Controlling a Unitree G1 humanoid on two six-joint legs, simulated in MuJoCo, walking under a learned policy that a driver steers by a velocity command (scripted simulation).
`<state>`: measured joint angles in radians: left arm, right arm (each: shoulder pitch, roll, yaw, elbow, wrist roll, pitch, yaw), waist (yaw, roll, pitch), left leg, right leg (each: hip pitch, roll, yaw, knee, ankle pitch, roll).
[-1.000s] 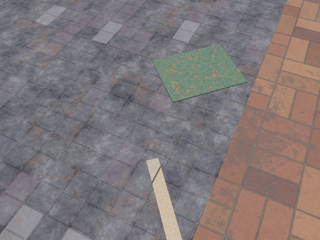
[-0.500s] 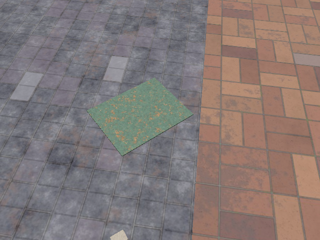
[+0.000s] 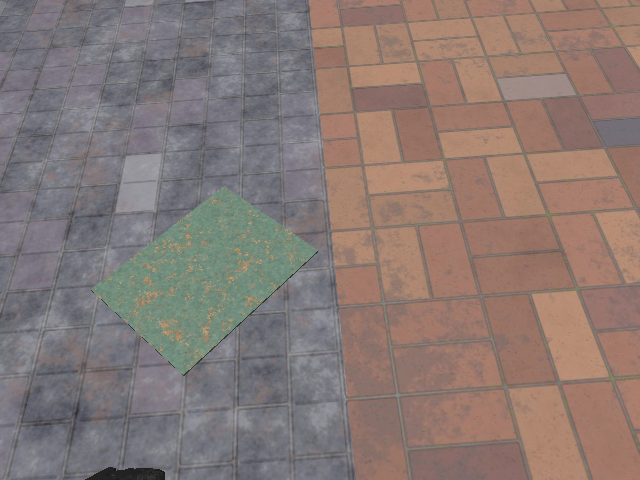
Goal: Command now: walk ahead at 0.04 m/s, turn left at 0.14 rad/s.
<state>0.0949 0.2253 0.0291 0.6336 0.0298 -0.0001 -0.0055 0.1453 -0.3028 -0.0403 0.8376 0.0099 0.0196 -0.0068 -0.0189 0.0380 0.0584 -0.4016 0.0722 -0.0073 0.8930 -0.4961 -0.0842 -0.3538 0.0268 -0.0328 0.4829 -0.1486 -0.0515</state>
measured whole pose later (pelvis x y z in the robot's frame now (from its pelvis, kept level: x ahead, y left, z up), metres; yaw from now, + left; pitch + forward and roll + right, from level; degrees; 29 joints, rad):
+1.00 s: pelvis +0.03 +0.02 +0.01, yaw +28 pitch +1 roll +0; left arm 0.23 0.27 0.05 0.84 -0.02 -0.02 0.02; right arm 0.19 -0.30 -0.05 0.75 0.02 0.01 -0.01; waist 0.04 0.01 0.02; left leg -0.30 0.01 -0.02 0.63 -0.37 -0.04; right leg -0.16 -0.02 0.00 0.38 -0.25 -0.01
